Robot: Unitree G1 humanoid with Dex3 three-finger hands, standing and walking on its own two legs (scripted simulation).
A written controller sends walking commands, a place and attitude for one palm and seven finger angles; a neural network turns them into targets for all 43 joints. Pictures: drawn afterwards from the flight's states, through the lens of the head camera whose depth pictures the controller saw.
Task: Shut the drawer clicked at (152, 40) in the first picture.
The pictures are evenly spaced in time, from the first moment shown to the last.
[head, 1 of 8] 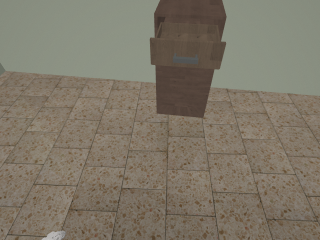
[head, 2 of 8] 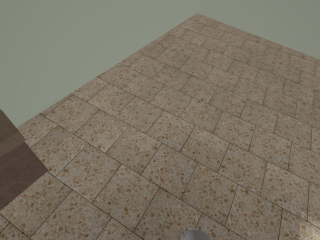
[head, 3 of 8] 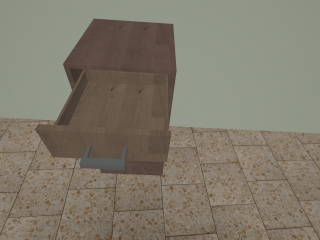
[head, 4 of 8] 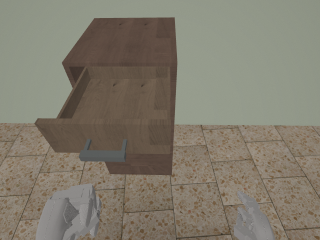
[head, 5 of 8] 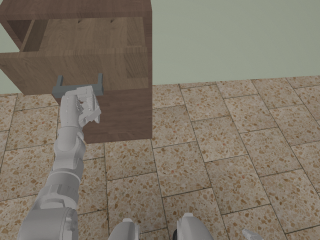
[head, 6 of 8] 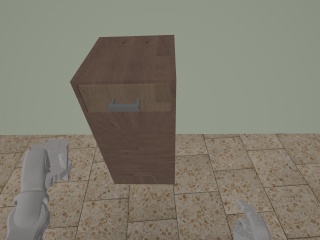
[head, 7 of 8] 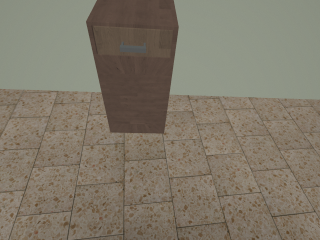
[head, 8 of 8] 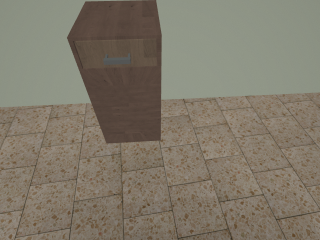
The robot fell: no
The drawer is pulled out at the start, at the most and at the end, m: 0.30 0.30 0.00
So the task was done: yes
